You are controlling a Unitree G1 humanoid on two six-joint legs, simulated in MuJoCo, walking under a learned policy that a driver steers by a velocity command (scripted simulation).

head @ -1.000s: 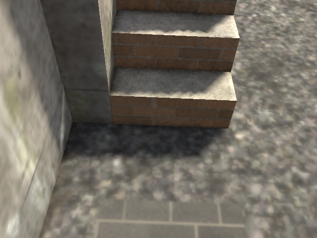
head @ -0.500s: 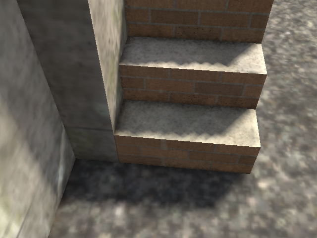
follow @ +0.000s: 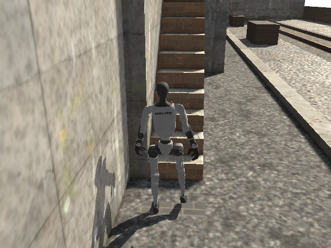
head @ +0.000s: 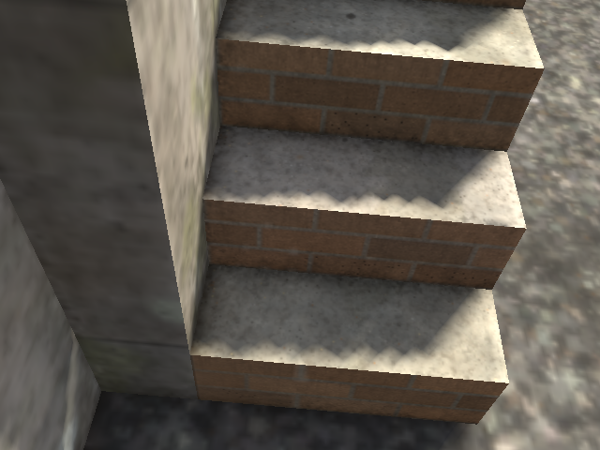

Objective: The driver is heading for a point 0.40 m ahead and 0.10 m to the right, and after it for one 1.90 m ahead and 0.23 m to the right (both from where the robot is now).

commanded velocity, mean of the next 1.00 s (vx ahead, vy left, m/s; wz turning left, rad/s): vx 0.34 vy -0.13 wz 0.00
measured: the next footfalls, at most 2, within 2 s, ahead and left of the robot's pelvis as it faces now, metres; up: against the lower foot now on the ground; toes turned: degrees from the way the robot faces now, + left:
right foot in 0.32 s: +0.33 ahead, -0.22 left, +0.00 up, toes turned +0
left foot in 0.74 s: +0.36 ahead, -0.04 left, +0.00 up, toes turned +3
